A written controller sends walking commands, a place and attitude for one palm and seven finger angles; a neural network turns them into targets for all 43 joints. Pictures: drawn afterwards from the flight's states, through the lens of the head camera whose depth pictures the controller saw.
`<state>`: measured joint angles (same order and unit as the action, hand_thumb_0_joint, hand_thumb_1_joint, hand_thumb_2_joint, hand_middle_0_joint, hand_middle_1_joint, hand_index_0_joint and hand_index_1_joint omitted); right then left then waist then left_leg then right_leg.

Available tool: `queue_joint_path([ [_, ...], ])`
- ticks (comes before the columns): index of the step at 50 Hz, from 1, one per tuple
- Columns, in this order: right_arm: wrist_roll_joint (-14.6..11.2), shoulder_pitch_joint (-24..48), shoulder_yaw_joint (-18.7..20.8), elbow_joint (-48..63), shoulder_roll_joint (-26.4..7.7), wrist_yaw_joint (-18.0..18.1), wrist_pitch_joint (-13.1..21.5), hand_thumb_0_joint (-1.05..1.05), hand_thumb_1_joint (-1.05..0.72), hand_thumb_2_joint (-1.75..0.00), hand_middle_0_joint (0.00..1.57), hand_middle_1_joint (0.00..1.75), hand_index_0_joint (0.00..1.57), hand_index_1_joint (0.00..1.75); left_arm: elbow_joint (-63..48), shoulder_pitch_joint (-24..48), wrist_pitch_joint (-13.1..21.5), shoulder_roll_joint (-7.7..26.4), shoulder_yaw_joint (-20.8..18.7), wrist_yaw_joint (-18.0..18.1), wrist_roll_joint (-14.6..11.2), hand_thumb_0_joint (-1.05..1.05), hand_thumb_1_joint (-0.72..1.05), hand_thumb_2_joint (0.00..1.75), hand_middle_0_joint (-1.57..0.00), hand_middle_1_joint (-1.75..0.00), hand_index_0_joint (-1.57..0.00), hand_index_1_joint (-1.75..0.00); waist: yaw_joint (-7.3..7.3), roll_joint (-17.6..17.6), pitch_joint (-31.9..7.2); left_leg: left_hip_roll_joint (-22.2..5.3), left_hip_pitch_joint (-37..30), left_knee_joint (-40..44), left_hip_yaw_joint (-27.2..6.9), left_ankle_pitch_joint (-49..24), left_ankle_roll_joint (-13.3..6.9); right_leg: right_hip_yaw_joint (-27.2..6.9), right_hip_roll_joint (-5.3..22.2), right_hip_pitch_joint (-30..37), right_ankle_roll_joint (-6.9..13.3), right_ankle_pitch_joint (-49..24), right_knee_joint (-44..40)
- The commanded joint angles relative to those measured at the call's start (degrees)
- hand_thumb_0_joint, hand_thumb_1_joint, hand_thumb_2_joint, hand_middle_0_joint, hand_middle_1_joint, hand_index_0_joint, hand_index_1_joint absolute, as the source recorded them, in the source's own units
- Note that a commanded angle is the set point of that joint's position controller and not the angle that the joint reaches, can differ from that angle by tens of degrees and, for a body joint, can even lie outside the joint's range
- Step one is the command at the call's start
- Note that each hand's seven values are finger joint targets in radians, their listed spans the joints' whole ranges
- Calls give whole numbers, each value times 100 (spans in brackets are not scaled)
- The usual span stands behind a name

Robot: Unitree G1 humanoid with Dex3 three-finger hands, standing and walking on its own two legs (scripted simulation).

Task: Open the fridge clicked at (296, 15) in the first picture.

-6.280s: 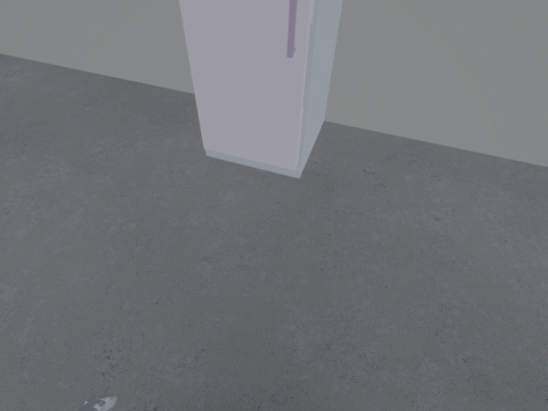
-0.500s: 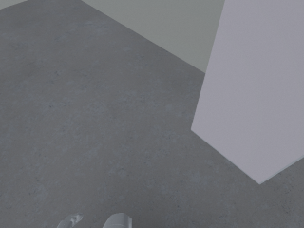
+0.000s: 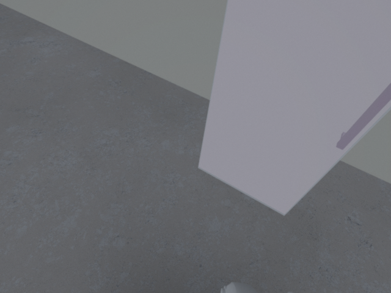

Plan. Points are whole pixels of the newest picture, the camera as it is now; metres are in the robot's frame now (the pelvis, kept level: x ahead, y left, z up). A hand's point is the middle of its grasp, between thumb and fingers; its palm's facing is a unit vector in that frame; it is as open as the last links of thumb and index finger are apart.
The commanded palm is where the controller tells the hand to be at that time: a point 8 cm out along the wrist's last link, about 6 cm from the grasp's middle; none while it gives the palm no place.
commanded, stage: turn to face it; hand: right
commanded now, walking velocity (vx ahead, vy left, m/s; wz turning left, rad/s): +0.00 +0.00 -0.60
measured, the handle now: (380, 98) +0.59 -0.42 +0.11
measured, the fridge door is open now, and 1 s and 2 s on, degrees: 0 0 0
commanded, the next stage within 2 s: take the last steps up to it in 0.76 s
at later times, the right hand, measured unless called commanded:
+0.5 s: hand out of the picture +0.01 -0.30 -0.17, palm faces +0.28 +0.93 -0.25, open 7.3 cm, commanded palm none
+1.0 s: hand out of the picture -0.03 -0.19 -0.15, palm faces +0.42 +0.87 -0.26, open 7.3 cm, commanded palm none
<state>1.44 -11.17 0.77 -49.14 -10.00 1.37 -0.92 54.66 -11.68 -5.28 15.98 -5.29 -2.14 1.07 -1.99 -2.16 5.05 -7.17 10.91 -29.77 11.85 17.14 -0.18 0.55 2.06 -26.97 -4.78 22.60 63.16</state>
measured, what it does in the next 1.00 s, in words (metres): steps on the spot, turning right: right foot, then left foot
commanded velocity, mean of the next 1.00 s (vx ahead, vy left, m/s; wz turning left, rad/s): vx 0.05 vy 0.01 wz -0.32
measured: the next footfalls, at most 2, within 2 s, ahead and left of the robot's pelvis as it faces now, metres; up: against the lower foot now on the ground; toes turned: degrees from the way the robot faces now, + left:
right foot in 0.18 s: +0.03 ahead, -0.14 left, +0.00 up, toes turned -14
left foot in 0.78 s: +0.05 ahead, +0.08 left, +0.00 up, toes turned -17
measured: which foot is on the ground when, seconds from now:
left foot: down 0.00-0.18, up 0.20-0.76, down 0.78-1.00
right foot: up 0.00-0.16, down 0.18-0.80, up 0.82-1.00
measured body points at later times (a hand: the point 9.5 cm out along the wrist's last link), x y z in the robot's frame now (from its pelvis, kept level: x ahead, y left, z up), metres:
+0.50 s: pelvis -0.01 -0.06 +0.00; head +0.01 -0.10 +0.45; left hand +0.13 +0.16 -0.12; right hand +0.00 -0.35 -0.15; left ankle +0.02 +0.11 -0.65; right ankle -0.01 -0.13 -0.74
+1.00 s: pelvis -0.01 +0.00 +0.00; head +0.01 +0.03 +0.45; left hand +0.10 +0.23 -0.16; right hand -0.05 -0.24 -0.13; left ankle +0.02 +0.09 -0.74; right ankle -0.09 -0.13 -0.66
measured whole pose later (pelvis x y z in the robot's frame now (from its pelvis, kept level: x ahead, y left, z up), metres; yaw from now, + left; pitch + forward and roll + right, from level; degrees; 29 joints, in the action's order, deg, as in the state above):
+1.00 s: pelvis -0.01 +0.00 +0.00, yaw -24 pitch -1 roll -1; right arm 1.0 -14.5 1.4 -55.2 -7.9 1.7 0.1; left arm 58.8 -16.2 -3.6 13.6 -4.8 -0.9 1.7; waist -1.3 -3.4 1.3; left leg -2.1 9.0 -24.9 7.0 14.9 -1.9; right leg -2.2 0.6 -25.8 -2.1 18.3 61.2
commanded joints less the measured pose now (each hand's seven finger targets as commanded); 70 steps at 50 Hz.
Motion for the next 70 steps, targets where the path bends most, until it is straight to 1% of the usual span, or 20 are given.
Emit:
queue_joint_path([
  [1, 20, -274, 440, 209, -1411, 66, 105, 0, -90, -90, 20, 30, 20, 30, -615, 594, 194, 214, 30, -3, -30, 0, 90, 90, -20, -30, -20, -30, 365, 1366, -427, -1370, -597, 856, -598, -2512, -613, 357, 111, -117, -2, 159, -1047],
  [5, 36, -365, 514, 138, -1580, 39, 45, 0, -90, -90, 20, 30, 20, 30, -674, 565, 287, 206, 75, 7, -48, 0, 90, 90, -20, -30, -20, -30, 414, 1526, -645, -1500, -600, 422, -447, -2727, -555, 650, 11, 486, 156, 141, -2081],
  [8, -56, -286, 519, 125, -1471, -5, -17, 0, -90, -90, 20, 30, 20, 30, -525, -193, 390, 604, -35, 18, -15, 0, 90, 90, -20, -30, -20, -30, -49, 551, -1090, -1240, 232, -1092, -8, -1876, 3, 371, 136, 2143, 348, -1472, -3831],
  [9, -106, -267, 464, 341, -1077, -57, -37, 0, -90, -90, 20, 30, 20, 30, -510, -533, 452, 1306, -215, 59, 27, 0, 90, 90, -20, -30, -20, -30, -248, -1387, -1236, -366, 1903, -2501, 141, 930, 508, -1768, 1658, 3090, 1018, -3367, -4158],
  [10, -61, 143, 348, 545, -948, -34, -74, 0, -90, -90, 20, 30, 20, 30, -387, -910, 427, 1595, -255, 118, -36, 0, 90, 90, -20, -30, -20, -30, -395, -1533, -1347, -67, 2367, -3283, -531, 2338, 566, -2348, 2302, 3004, 1619, -4805, -4210],
  [11, -39, 274, 349, 555, -1015, -18, -111, 0, -90, -90, 20, 30, 20, 30, -354, -882, 417, 1498, -217, 161, -36, 0, 90, 90, -20, -30, -20, -30, -334, -968, -1192, -230, 2388, -3613, -834, 2038, 499, -1973, 2337, 2856, 1707, -4688, -4155],
  [16, -46, -33, 439, 25, -1049, -72, -113, 0, -90, -90, 20, 30, 20, 30, -597, 64, 510, 808, 20, 289, -30, 0, 90, 90, -20, -30, -20, -30, 116, -429, -830, -51, 2155, -3967, -1073, 495, 578, -1074, 1172, 2259, 1220, -4039, -4282],
  [31, -69, 408, 332, 118, -813, 8, -129, 0, -90, -90, 20, 30, 20, 30, -346, -433, 452, 660, 0, 303, 29, 0, 90, 90, -20, -30, -20, -30, -56, -433, -570, 286, 1602, -2080, -1178, 821, 523, -2073, 1164, 1965, 1586, -2313, -4633],
  [37, -121, -275, 304, -100, -703, 56, 1, 0, -90, -90, 20, 30, 20, 30, -268, -244, 425, 568, 6, 279, 1, 0, 90, 90, -20, -30, -20, -30, 246, -422, -857, 557, -57, 124, -1028, -172, 332, -1968, 763, 1234, 1281, -2506, -4113],
  [38, -112, -441, 326, -152, -796, 80, 54, 0, -90, -90, 20, 30, 20, 30, -252, -235, 431, 419, 21, 262, -36, 0, 90, 90, -20, -30, -20, -30, 335, -129, -942, 371, -657, 884, -1175, -634, 295, -1783, 539, 865, 1036, -2073, -3827],
  [40, -5, -482, 440, -109, -1531, 121, 134, 0, -90, -90, 20, 30, 20, 30, -437, -215, 426, -37, 96, 236, -84, 0, 90, 90, -20, -30, -20, -30, 377, 1909, -719, -1774, -962, 1552, -3244, -1194, -653, -386, -621, -490, 347, 673, -1949],
  [41, -34, -402, 424, -10, -1529, 114, 93, 0, -90, -90, 20, 30, 20, 30, -421, -178, 347, 220, -16, 239, -25, 0, 90, 90, -20, -30, -20, -30, 357, 1289, -609, -2042, -98, 1559, -3019, -1392, -972, -534, -449, -169, 350, 945, -965],
  [44, -70, 155, 312, -25, -940, 92, 129, 0, -90, -90, 20, 30, 20, 30, 9, -448, 198, 98, -21, 188, 32, 0, 90, 90, -20, -30, -20, -30, 30, 917, -165, -973, 335, 1660, -2007, -475, -665, -484, -218, -187, 304, -28, 179],
  [47, -63, -349, 274, -278, -743, 43, 268, 0, -90, -90, 20, 30, 20, 30, 93, -509, 281, -10, 15, 130, 75, 0, 90, 90, -20, -30, -20, -30, 157, 977, -204, -736, -222, 1831, -1714, -3, -471, -258, -41, -453, 224, -544, 72],
  [56, 52, -1483, 279, -1007, -793, -48, 382, 0, -90, -90, 20, 30, 20, 30, -10, 404, 515, -181, 129, 91, 52, 0, 90, 90, -20, -30, -20, -30, 594, 1185, 85, -942, -592, 2079, -2066, 483, -879, 327, 219, -182, 300, 71, -1927],
  [62, -55, -1221, 273, -1267, -690, -92, 328, 0, -90, -90, 20, 30, 20, 30, 415, -537, 756, -235, 220, 203, -2, 0, 90, 90, -20, -30, -20, -30, 67, 707, -334, -359, 549, 1036, -1306, 295, -515, 727, 2, 2366, 407, -840, -4062],
  [63, -82, -1195, 220, -1231, -449, -119, 320, 0, -90, -90, 20, 30, 20, 30, 589, -1038, 815, 120, 147, 264, 4, 0, 90, 90, -20, -30, -20, -30, -169, -207, -571, -55, 1317, 76, -1003, 406, -278, -83, 640, 3353, 569, -519, -4379],
  [64, -83, -1127, 150, -1105, -145, -161, 319, 0, -90, -90, 20, 30, 20, 30, 716, -1595, 821, 683, 10, 301, 57, 0, 90, 90, -20, -30, -20, -30, -368, -1534, -656, 436, 2336, -1358, -363, 1101, -18, -1823, 2000, 3784, 1033, 92, -4966],
  [65, -5, -769, 175, -926, -316, -153, 298, 0, -90, -90, 20, 30, 20, 30, 708, -1779, 752, 848, -28, 339, 58, 0, 90, 90, -20, -30, -20, -30, -459, -1161, -341, 412, 2735, -2257, -681, 1512, -48, -2308, 2463, 3442, 1390, 331, -5310],
  [70, 40, -857, 253, -1209, -210, -279, 202, 0, -90, -90, 20, 30, 20, 30, 552, -973, 878, -47, 211, 396, 28, 0, 90, 90, -20, -30, -20, -30, 57, -535, 601, 3, 2491, -3194, -962, -76, 41, -674, 1562, 1996, 1137, -890, -5554],
])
